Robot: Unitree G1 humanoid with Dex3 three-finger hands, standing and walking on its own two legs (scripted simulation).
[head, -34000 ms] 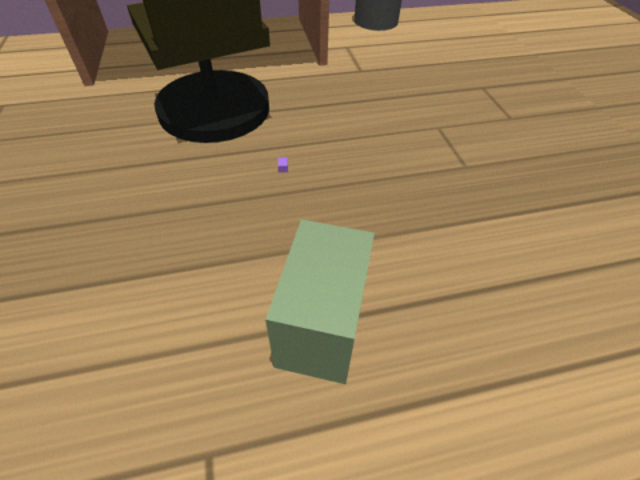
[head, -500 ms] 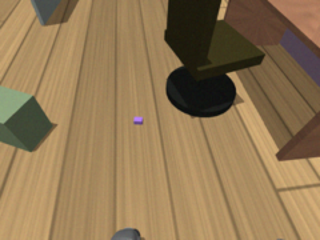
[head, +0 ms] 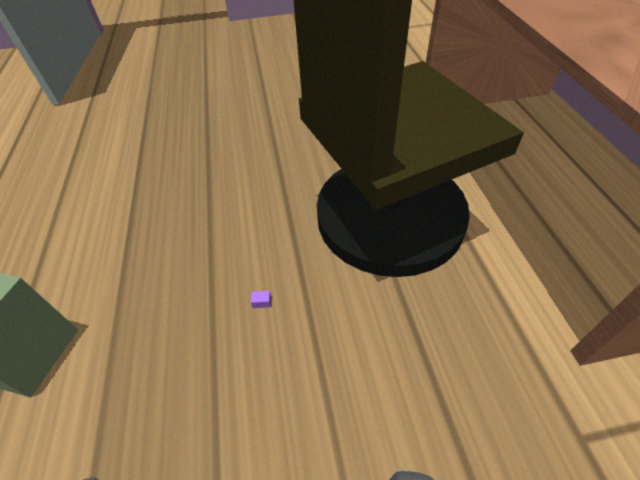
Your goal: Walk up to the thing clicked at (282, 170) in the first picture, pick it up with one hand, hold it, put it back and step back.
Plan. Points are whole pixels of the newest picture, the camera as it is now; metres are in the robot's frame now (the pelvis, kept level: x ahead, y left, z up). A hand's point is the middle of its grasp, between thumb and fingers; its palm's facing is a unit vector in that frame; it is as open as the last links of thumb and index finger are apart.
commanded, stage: walk up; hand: left
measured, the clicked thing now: (261, 299) +0.79 +0.26 -0.73
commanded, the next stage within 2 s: none
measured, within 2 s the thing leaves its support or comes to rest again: neither
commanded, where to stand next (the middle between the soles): +0.43 +0.03 m, yaw +0 degrees
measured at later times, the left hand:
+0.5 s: hand (116, 444) +0.20 +0.31 -0.14, palm faces -0.03 -0.94 -0.35, open 7.4 cm
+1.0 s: hand (145, 340) +0.34 +0.30 -0.11, palm faces -0.04 -0.89 -0.46, open 7.4 cm
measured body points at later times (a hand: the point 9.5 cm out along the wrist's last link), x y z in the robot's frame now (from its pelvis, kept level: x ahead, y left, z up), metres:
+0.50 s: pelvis +0.17 +0.03 +0.01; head +0.19 +0.06 +0.46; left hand +0.20 +0.36 -0.12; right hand +0.27 -0.28 -0.08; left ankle +0.22 +0.15 -0.72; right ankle +0.15 -0.10 -0.66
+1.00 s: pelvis +0.31 +0.01 +0.01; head +0.34 -0.02 +0.46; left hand +0.34 +0.34 -0.07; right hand +0.40 -0.30 -0.12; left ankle +0.39 +0.17 -0.68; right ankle +0.33 -0.12 -0.72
